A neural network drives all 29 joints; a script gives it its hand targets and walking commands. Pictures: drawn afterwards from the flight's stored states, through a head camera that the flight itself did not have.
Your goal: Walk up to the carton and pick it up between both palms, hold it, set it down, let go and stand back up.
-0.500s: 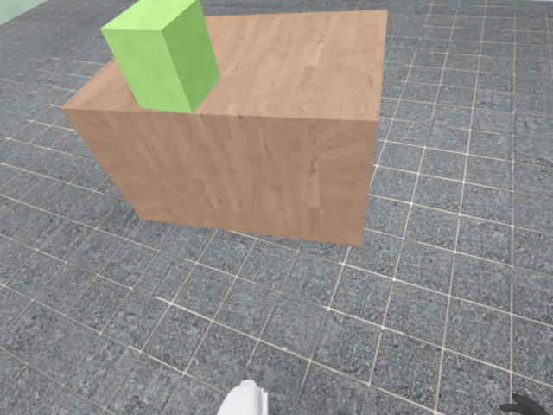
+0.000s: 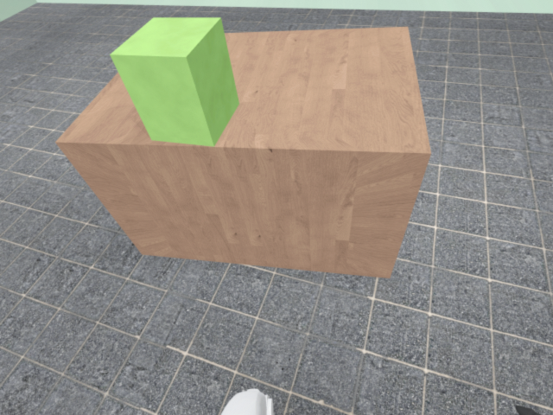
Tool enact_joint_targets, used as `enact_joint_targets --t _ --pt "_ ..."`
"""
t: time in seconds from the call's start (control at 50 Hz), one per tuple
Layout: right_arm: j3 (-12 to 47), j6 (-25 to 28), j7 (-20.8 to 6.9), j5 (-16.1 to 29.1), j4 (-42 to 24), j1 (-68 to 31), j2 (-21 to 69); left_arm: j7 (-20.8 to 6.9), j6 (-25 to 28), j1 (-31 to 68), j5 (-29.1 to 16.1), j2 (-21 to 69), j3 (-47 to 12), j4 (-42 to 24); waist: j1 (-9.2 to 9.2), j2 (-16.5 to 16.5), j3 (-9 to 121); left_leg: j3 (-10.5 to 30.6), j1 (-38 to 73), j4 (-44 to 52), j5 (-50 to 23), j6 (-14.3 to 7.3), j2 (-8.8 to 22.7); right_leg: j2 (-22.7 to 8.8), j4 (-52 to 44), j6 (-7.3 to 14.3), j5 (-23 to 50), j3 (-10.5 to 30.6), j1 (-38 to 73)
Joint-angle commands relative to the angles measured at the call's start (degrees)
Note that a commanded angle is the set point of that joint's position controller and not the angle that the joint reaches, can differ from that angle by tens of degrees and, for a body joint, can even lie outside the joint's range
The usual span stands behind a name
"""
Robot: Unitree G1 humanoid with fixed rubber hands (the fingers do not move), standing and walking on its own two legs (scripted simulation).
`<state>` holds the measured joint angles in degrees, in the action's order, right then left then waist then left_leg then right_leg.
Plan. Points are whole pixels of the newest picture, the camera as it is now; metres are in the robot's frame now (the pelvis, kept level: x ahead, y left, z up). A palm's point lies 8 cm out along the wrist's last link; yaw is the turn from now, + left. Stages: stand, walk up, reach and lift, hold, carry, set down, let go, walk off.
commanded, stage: walk up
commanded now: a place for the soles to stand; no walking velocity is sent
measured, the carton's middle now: (184, 82) +0.92 +0.30 +0.02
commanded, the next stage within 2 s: none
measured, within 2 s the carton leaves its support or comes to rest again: neither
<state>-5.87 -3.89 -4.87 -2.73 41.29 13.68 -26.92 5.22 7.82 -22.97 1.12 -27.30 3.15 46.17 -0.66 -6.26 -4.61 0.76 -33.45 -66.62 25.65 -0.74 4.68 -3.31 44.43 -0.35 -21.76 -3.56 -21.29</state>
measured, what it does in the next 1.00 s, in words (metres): steps to the left: left foot, then right foot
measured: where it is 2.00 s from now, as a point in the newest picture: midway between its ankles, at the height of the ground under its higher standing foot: (212, 411)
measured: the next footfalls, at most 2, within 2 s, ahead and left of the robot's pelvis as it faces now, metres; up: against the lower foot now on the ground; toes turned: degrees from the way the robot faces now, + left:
left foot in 0.14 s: +0.14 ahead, +0.23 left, +0.00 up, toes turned +3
right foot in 0.38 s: +0.19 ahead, +0.12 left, +0.00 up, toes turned -12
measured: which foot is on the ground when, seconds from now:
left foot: up 0.00-0.12, down 0.14-0.40, up 0.42-0.62, down 0.64-1.00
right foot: down 0.00-0.14, up 0.16-0.36, down 0.38-1.00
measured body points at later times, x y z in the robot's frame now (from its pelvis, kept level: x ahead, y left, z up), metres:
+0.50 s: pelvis +0.10 +0.18 +0.00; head +0.13 +0.14 +0.44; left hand +0.21 +0.53 -0.06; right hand +0.15 -0.15 -0.13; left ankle +0.12 +0.29 -0.65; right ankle +0.14 +0.06 -0.71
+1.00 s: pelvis +0.16 +0.27 +0.00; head +0.19 +0.27 +0.45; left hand +0.29 +0.58 -0.11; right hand +0.19 -0.08 -0.10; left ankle +0.20 +0.38 -0.71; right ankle +0.15 +0.13 -0.70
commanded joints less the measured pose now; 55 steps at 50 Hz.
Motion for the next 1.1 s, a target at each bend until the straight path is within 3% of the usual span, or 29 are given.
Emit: enact_joint_targets --t 0.0,0.08,0.1,0.12,0.14,0.18,0.2,0.26,0.3,0.34,0.36,0.38,0.4,0.42,0.46,0.54,0.6,0.62,0.64,0.66,0.7,0.74,0.8,0.84,0.88,0.92,0.98,1.04,1.08 --pt "-3.35 1.73 -0.82 0.95 -7.76 -6.16 -8.9 1.04 0.75 -4.47 -0.02 -19.51 6.15 -2.62 2.05 14.19 4.25 0.87 -2.63 6.57 2.0 -0.02 3.05 -14.89 -11.95 14.65 23.14 16.47 3.82" --pt "-4.4 1.41 -0.85 0.96 -6.45 -1.85 -10.44 0.9 -0.43 -1.26 -0.22 -21.72 6.23 -3.36 0.04 17.15 5.43 -3.98 5.72 13.53 -0.78 -0.13 0.96 -13.71 -8.99 13.16 10.86 14.15 -2.36" --pt "-4.44 1.65 -0.88 1.33 -5.31 2.21 -9.69 1.07 -0.82 2.75 0.01 -21.52 5.43 -3.62 -3.53 14.98 7.16 -7.42 16.75 18.59 -3.35 -0.37 -2.08 -11.08 -5.34 11.89 5.64 10.35 -9.41" --pt "-5.66 2.13 -0.75 -0.2 -2.21 9.0 -12.04 1.37 -1.21 3.64 0.63 -16.43 3.63 -3.85 -8.77 4.59 7.66 -4.21 28.57 20.8 -3.12 -0.59 -2.48 -6.66 6.97 7.88 0.68 4.52 -20.31" --pt "-7.1 2.96 0.12 -0.53 -2.75 12.26 -19.73 1.62 -1.31 3.29 -0.42 -9.55 1.88 -5.4 -9.82 -20.49 7.93 25.52 30.54 43.64 12.85 -5.64 10.27 5.15 28.11 3.56 -7.92 -1.31 -30.36" --pt "-6.48 3.11 0.89 0.92 -4.06 4.37 -20.56 1.97 -1.69 7.63 -1.54 -13.76 2.1 -3.58 -5.3 -6.03 2.04 32.9 17.62 49.34 10.25 -13.66 16.81 1.23 32.22 2.5 -12.84 5.28 -26.94" --pt "-6.14 3.22 1.04 1.24 -4.01 2.04 -19.73 1.78 -1.6 3.23 -1.24 -15.31 2.86 -0.9 -3.57 -3.16 2.05 30.18 18.46 46.05 12.11 -13.11 16.34 -1.18 31.16 2.53 -9.03 4.92 -26.2" --pt "-3.96 3.31 1.54 0.98 -4.76 0.55 -14.89 0.41 -1.54 -2.05 -1.52 -14.2 2.48 4.05 -1.26 -4.88 1.45 16.97 16.36 42.34 0.99 -11.14 10.98 -1.33 17.89 2.68 -7.48 1.13 -15.57" --pt "-3.44 3.42 1.3 0.2 -4.78 2.5 -13.53 0.2 -0.92 0.41 -0.9 -12.3 2.4 2.99 -1.74 -5.21 1.82 12.8 16.66 39.68 -16.73 -12.1 11.67 -0.46 9.94 3.05 -9.05 -0.19 -9.52" --pt "-3.01 2.39 1.4 0.8 -5.67 0.31 -12.57 0.62 -0.85 -6.66 -0.83 -10.69 2.77 3.67 1.75 -4.59 5.02 10.28 15.04 34.61 -24.5 -10.52 11.82 1.72 -3.24 4.51 -0.49 -0.94 1.96" --pt "-1.73 2.17 1.1 0.92 -8.13 -3.71 -9.11 1.24 0.13 -10.55 -0.67 -11.76 3.55 4.05 5.59 -2.08 4.43 3.33 5.56 26.25 -23.8 -7.7 6.66 0.18 -11.17 5.61 7.15 2.8 13.84" --pt "0.0 2.6 1.11 0.66 -8.77 -2.59 -4.62 1.52 0.17 -13.73 0.69 -16.98 5.9 4.91 7.85 8.76 6.05 -1.66 -8.34 11.11 -16.61 -2.98 0.85 -8.23 -15.17 8.29 0.77 18.69 25.59" --pt "-0.28 2.34 2.14 0.62 -10.54 -1.34 -5.23 1.52 -0.13 -10.77 0.61 -21.97 6.62 1.51 6.2 18.41 7.25 0.45 -15.4 1.67 7.54 -0.61 -2.76 -23.61 -22.46 16.47 4.28 41.24 22.99" --pt "-1.46 1.3 2.79 0.4 -9.15 -3.46 -10.36 1.55 -0.3 -6.93 -0.52 -21.13 6.63 0.71 5.21 9.1 7.06 6.7 -13.66 -4.14 6.91 -0.74 -0.25 -24.7 -20.82 19.46 8.35 38.31 17.99" --pt "-2.21 1.18 2.57 0.14 -6.96 -0.27 -10.27 1.64 -0.12 -1.89 -0.06 -17.88 5.52 -1.14 2.05 3.58 5.11 7.08 -10.81 -6.34 3.71 -0.34 2.42 -21.8 -16.44 18.81 15.97 28.96 12.72" --pt "-1.99 2.61 2.43 1.94 -1.88 5.2 -7.58 -0.43 -0.61 2.99 0.48 -13.7 3.59 -3.39 0.82 19.95 6.09 -1.54 5.26 12.11 0.3 -0.77 1.53 -10.76 -10.08 13.58 23.59 9.43 0.1" --pt "-2.31 3.36 3.27 2.56 3.21 8.11 -7.49 -1.97 -3.37 9.68 0.64 -12.72 2.43 -2.74 -2.75 14.5 5.56 -5.8 24.31 22.96 -3.93 -1.14 -4.22 -6.66 -2.95 9.22 -1.73 8.08 -17.36" --pt "-3.23 3.78 3.89 1.78 3.97 10.88 -10.53 -2.12 -3.8 10.77 -0.29 -9.61 1.21 -3.66 -4.25 3.37 4.69 2.02 21.4 32.43 -1.79 -1.64 -0.54 -2.32 6.09 5.36 -11.26 4.21 -18.04" --pt "-3.51 4.77 4.56 1.46 2.63 6.34 -16.77 -1.67 -4.77 10.2 -0.71 -6.64 0.46 -3.76 -3.33 -8.19 2.98 28.86 16.26 47.81 14.94 -7.18 15.52 3.58 16.94 1.69 -14.75 2.7 -23.06" --pt "-3.25 5.28 4.82 1.64 1.56 3.05 -18.15 -1.35 -5.12 11.85 -0.9 -11.34 0.88 -1.65 -4.11 -3.29 1.54 36.3 7.99 50.83 22.02 -12.19 18.43 1.79 20.16 1.65 -12.29 11.23 -17.59" --pt "-2.23 5.79 5.38 1.58 3.17 -5.24 -15.42 -2.64 -4.83 6.64 -1.09 -11.59 1.69 3.04 1.4 2.82 -0.9 27.88 5.68 46.41 18.94 -12.49 16.02 0.01 17.72 2.35 -9.22 6.9 -12.74" --pt "-1.81 5.56 5.47 1.71 4.85 -6.2 -16.35 -3.56 -5.33 4.32 -0.12 -12.26 2.54 5.85 1.19 -5.75 1.38 21.9 5.65 43.92 16.27 -10.59 14.39 0.22 12.86 2.29 -8.69 5.64 -8.01" --pt "-1.16 5.55 5.59 1.62 6.22 -7.28 -13.83 -4.35 -5.23 3.93 0.48 -11.52 3.48 6.8 2.36 -4.21 3.25 11.97 4.07 36.4 5.53 -7.4 10.65 1.62 -3.43 3.33 -3.57 4.79 5.68" --pt "-0.02 5.72 5.76 2.12 7.65 -6.47 -9.73 -4.62 -4.76 9.62 0.76 -12.56 3.18 4.68 0.53 7.2 2.35 0.8 3.08 28.83 3.66 -1.59 1.65 -4.58 -12.4 6.78 -3.25 19.75 2.37" --pt "0.13 6.32 6.04 3.22 8.53 -5.01 -9.19 -4.76 -5.41 12.53 0.02 -12.24 2.69 5.43 -1.06 8.53 3.43 0.17 12.32 31.15 2.14 -1.43 -0.34 -5.35 -11.16 7.86 3.19 17.26 -2.5" --pt "-0.55 7.17 6.04 2.67 9.88 -3.34 -12.08 -4.73 -6.06 13.39 0.21 -10.01 1.76 5.37 -1.31 -0.42 9.2 9.69 21.68 36.04 -8.36 -5.37 8.83 -0.34 -0.79 3.4 11.79 7.27 -4.6" --pt "-0.55 7.78 7.01 1.88 10.51 -2.44 -14.21 -4.47 -7.03 12.75 -0.38 -8.77 1.89 4.8 -0.95 -1.07 5.31 16.42 21.43 38.69 -24.15 -12.45 17.47 -0.01 4.89 2.99 -3.57 5.22 -7.8" --pt "0.01 7.36 6.67 2.01 8.88 -6.07 -12.39 -4.74 -6.06 8.43 -0.22 -8.7 2.0 7.72 2.17 -2.08 7.31 3.44 15.87 31.02 -34.92 -7.32 11.22 -0.96 -5.84 3.62 14.92 5.74 4.86" --pt "0.1 6.66 6.7 3.52 8.86 -6.57 -10.7 -5.4 -6.33 11.47 -0.88 -11.38 2.74 7.98 0.65 5.08 7.58 -2.21 15.01 28.25 -24.22 -3.07 3.39 -3.63 -6.37 6.45 26.94 10.44 5.83"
